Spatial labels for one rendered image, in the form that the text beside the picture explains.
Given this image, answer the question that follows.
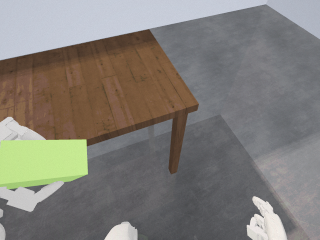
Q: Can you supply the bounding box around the table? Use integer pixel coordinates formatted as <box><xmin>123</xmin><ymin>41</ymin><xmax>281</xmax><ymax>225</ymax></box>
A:
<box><xmin>0</xmin><ymin>29</ymin><xmax>199</xmax><ymax>174</ymax></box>

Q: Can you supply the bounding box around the left robot thigh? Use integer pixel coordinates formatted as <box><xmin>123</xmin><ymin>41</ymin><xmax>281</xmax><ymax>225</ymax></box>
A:
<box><xmin>104</xmin><ymin>224</ymin><xmax>138</xmax><ymax>240</ymax></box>

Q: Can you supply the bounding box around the robot right hand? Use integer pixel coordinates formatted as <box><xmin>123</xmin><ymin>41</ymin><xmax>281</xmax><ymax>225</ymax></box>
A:
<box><xmin>246</xmin><ymin>196</ymin><xmax>287</xmax><ymax>240</ymax></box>

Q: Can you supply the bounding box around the robot left hand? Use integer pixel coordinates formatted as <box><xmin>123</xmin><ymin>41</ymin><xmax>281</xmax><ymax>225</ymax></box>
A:
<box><xmin>0</xmin><ymin>117</ymin><xmax>64</xmax><ymax>212</ymax></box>

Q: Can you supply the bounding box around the sponge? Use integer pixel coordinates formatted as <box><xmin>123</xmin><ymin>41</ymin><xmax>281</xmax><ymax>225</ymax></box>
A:
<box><xmin>0</xmin><ymin>139</ymin><xmax>88</xmax><ymax>189</ymax></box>

